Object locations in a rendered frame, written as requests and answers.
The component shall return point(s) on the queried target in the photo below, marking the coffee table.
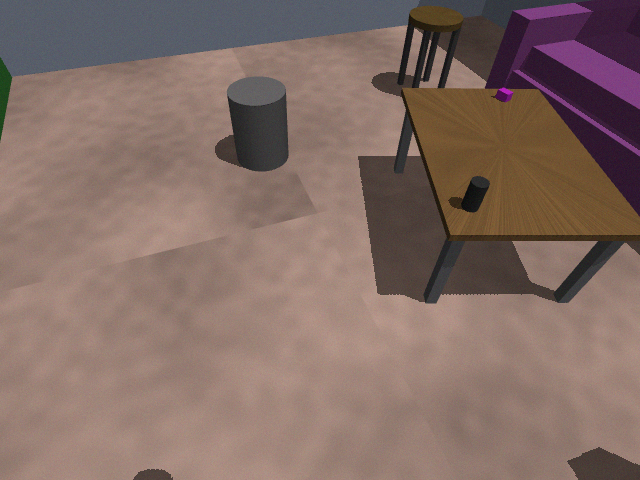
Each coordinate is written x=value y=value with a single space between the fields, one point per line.
x=544 y=184

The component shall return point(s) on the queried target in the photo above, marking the stool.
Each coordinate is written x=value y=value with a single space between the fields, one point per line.
x=430 y=19

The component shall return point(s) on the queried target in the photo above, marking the sofa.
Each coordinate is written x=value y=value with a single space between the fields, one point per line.
x=584 y=58

